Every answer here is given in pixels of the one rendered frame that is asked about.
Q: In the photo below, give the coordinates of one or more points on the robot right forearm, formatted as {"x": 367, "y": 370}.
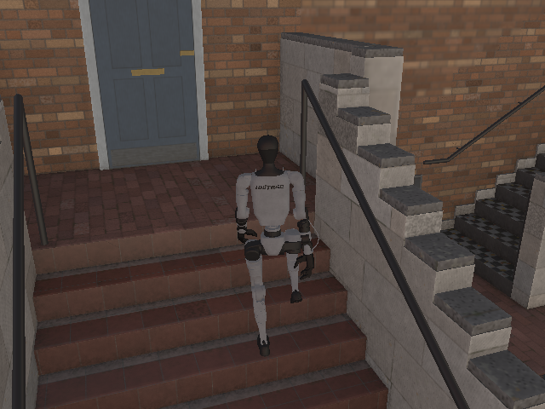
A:
{"x": 305, "y": 234}

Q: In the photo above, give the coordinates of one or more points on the robot right hand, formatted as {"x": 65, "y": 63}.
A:
{"x": 310, "y": 265}

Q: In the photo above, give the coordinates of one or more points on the right robot thigh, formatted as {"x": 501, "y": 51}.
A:
{"x": 292, "y": 244}

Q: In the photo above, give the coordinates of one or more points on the robot left forearm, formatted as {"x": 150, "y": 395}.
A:
{"x": 241, "y": 223}

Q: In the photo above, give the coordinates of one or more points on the left robot upper arm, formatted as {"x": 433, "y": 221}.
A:
{"x": 243, "y": 182}

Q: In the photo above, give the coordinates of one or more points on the robot left hand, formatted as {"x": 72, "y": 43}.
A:
{"x": 248, "y": 232}

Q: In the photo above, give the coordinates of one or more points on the left robot shin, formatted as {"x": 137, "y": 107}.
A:
{"x": 260, "y": 315}

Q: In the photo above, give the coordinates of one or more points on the right robot upper arm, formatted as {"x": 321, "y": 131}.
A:
{"x": 296, "y": 179}

